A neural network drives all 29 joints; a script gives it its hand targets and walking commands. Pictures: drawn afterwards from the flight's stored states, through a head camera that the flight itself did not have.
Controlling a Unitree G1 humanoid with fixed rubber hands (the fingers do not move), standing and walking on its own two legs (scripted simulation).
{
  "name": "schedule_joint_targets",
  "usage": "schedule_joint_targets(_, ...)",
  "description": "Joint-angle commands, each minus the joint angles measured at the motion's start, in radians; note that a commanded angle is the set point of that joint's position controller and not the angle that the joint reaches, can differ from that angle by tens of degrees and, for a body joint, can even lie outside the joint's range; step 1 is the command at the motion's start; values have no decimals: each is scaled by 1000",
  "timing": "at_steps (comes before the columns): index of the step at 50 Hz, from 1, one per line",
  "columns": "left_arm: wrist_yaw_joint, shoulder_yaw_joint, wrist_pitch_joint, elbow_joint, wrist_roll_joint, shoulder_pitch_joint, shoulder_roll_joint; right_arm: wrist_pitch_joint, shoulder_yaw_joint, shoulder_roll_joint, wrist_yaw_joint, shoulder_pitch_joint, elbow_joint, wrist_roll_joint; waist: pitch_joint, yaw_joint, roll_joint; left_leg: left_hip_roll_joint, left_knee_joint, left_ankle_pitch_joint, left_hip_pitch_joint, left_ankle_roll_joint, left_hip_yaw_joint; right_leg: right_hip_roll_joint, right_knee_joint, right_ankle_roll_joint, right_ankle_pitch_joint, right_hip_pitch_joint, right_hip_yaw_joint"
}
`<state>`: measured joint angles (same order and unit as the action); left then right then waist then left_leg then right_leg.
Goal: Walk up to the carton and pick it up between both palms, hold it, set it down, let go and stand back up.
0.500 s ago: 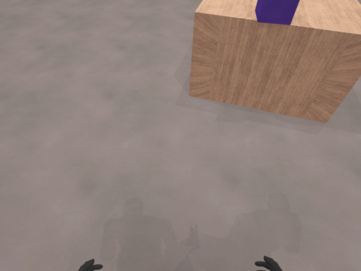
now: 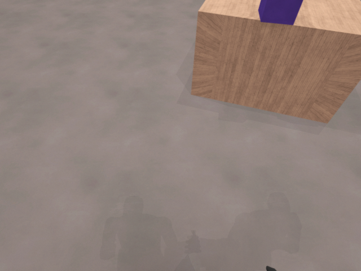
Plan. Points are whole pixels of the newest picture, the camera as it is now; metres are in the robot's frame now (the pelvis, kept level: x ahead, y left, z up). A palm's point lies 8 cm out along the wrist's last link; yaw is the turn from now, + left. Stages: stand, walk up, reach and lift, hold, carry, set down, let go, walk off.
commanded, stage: stand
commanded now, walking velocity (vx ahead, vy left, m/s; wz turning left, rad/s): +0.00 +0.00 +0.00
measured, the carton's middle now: out of the picture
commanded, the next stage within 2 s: walk up in 1.20 s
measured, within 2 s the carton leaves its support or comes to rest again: neither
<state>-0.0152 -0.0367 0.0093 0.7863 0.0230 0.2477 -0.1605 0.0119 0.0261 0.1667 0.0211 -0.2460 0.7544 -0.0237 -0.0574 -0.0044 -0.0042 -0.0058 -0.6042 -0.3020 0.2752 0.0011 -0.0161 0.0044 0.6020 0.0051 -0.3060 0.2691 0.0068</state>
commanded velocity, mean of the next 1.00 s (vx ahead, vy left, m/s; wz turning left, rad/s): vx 0.00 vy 0.00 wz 0.00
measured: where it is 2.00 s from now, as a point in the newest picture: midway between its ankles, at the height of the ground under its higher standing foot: outside the picture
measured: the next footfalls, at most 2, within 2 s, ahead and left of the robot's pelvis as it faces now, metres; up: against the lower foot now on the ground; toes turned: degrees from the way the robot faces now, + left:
right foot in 1.76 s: +0.06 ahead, -0.23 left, +0.00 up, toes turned -19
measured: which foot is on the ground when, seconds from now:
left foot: down 0.00-1.00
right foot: down 0.00-1.00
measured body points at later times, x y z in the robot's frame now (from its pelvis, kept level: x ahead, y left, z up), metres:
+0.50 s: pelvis +0.00 +0.00 +0.01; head +0.01 +0.00 +0.46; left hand +0.06 +0.23 -0.14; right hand +0.06 -0.23 -0.14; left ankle +0.01 +0.12 -0.73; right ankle +0.01 -0.12 -0.73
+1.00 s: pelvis +0.00 +0.00 +0.01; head +0.01 +0.01 +0.46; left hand +0.01 +0.22 -0.15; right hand +0.01 -0.21 -0.15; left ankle +0.01 +0.12 -0.73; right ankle +0.01 -0.12 -0.73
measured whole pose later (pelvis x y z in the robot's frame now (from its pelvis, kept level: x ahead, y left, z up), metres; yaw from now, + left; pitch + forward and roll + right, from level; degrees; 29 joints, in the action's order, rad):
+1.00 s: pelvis +0.00 +0.00 +0.01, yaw +0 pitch -2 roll +0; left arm -0.04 -0.04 0.00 1.06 0.02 0.28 -0.11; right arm 0.00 0.03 0.13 0.04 -0.28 1.05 -0.02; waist -0.06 0.00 0.00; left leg -0.01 -0.48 -0.24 0.21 0.01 -0.02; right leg 0.01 0.48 0.01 -0.24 0.20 0.02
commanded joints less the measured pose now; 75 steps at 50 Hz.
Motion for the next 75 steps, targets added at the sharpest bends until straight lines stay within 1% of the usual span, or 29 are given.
schedule_joint_targets(1,-8,-22,-15,-47,-2,19,-99,-21,27,88,4,-13,-50,-3,37,3,30,59,148,111,3,55,-96,48,-142,-51,105,4,80)
schedule_joint_targets(3,-9,-21,-19,-52,-1,-2,-103,-17,31,106,1,6,-48,-4,36,3,51,49,139,106,-19,46,-72,51,-152,-50,102,25,84)
schedule_joint_targets(7,-4,-27,-18,-14,-1,5,-106,-22,34,107,4,-63,-3,2,55,19,-24,47,148,94,-25,50,-82,49,-177,-51,77,6,85)
schedule_joint_targets(12,-12,-28,-20,10,0,18,-99,-22,30,92,3,-38,17,-1,81,11,-12,54,169,134,-25,51,-90,54,-165,-54,117,-58,78)
schedule_joint_targets(13,-11,-35,-19,14,-5,26,-116,-28,24,80,7,-44,21,3,52,5,42,76,193,159,-12,56,-110,43,-135,-50,144,-46,66)
schedule_joint_targets(17,-13,-39,-15,54,0,35,-112,-24,24,76,9,-34,52,1,0,-1,4,68,214,81,40,56,-108,38,-159,-41,97,-43,60)
schedule_joint_targets(20,-13,-22,-13,73,-9,54,-67,-19,34,103,9,-44,80,1,-14,-1,40,46,198,87,-11,50,-77,55,-194,-48,97,-5,93)
schedule_joint_targets(22,-20,-22,-19,82,-7,31,-77,-16,32,84,12,-50,83,5,1,11,-43,45,186,114,-39,45,-75,65,-218,-55,91,9,104)
schedule_joint_targets(26,-24,-23,-13,113,-6,63,-70,-22,40,105,16,-66,123,2,11,0,-36,66,210,128,-35,55,-92,47,-190,-41,135,-37,74)
schedule_joint_targets(28,-24,-33,-16,132,-6,71,-93,-24,29,75,17,-72,139,9,-8,-2,31,65,232,92,11,53,-100,45,-186,-39,131,-63,74)
schedule_joint_targets(30,-25,-35,-13,147,-3,62,-104,-25,30,81,15,-45,142,6,12,-4,-11,71,232,108,-11,57,-104,50,-194,-42,128,-66,70)
schedule_joint_targets(32,-22,-37,-14,158,-3,88,-91,-28,27,73,11,-42,156,5,34,-10,39,70,235,113,-29,55,-95,52,-183,-36,156,-82,72)
schedule_joint_targets(38,-27,-22,-21,208,-8,73,-59,-19,28,45,14,-68,196,12,-22,13,-48,54,194,169,-75,41,-71,72,-250,-54,112,-6,105)
schedule_joint_targets(40,-31,-21,-22,218,-5,96,-52,-15,26,44,21,-103,229,7,-18,11,2,63,210,147,-62,46,-76,66,-241,-45,116,-21,90)
schedule_joint_targets(42,-28,-23,-21,220,-5,73,-73,-13,25,43,16,-78,226,8,-37,21,-38,51,199,132,-55,37,-61,75,-270,-53,50,-3,109)
schedule_joint_targets(45,-23,-19,-18,242,-13,104,-41,-19,20,40,14,-93,253,8,-31,1,9,59,227,114,-37,40,-72,63,-250,-45,82,-26,94)
schedule_joint_targets(46,-26,-15,-16,249,-13,101,-28,-19,21,35,18,-85,258,10,-31,-1,-34,61,234,105,-35,41,-80,56,-240,-43,85,-30,82)
schedule_joint_targets(51,-26,-19,-12,268,-7,120,-53,-22,22,59,15,-93,289,5,-29,-4,55,66,259,74,-20,45,-90,54,-223,-42,130,-61,79)
schedule_joint_targets(55,-32,-13,-16,289,-8,117,-38,-24,16,37,12,-90,296,10,-4,9,-27,58,245,119,-56,44,-89,67,-248,-41,114,-63,89)
schedule_joint_targets(57,-30,-7,-15,284,-12,112,-15,-21,20,50,17,-101,309,8,-29,5,25,63,252,96,-60,36,-84,59,-251,-35,98,-32,82)
schedule_joint_targets(62,-33,-16,-13,306,-9,118,-43,-25,4,-7,22,-107,327,8,-17,1,-16,65,243,158,-57,42,-79,63,-236,-39,140,-71,78)
schedule_joint_targets(64,-34,-5,-10,310,-11,125,-14,-20,11,28,24,-94,327,5,-40,-7,29,66,258,128,-22,45,-88,61,-222,-30,150,-87,70)
schedule_joint_targets(69,-33,-4,-11,322,-14,117,-26,-21,7,21,25,-99,341,12,-50,5,-24,71,256,103,-65,42,-94,51,-242,-30,122,-27,70)
schedule_joint_targets(70,-50,-36,1,304,-27,29,-151,-27,37,148,41,-12,238,12,-213,27,-6,178,114,622,41,19,-94,59,-55,4,416,80,50)
schedule_joint_targets(71,19,-35,17,212,-15,-6,-135,-16,130,327,55,-254,307,1,66,126,89,395,363,-518,-353,129,-396,-48,267,-2,-329,398,16)
schedule_joint_targets(72,47,-16,32,132,-5,-173,-102,1,124,342,70,-267,329,16,-9,170,102,547,432,-634,-324,135,-521,35,431,6,-168,572,54)
schedule_joint_targets(73,59,-9,33,52,-2,-269,-78,0,117,315,70,-252,322,13,-54,164,162,567,492,-700,-207,138,-593,73,524,15,-106,628,58)
schedule_joint_targets(74,74,-10,29,24,5,-311,-72,-13,108,234,66,-188,315,9,-78,140,177,545,489,-634,-137,153,-551,114,585,17,-34,625,72)
schedule_joint_targets(75,80,-23,15,26,11,-236,-74,-32,99,183,62,-163,299,2,-62,87,173,497,485,-496,-131,119,-456,132,593,16,41,585,109)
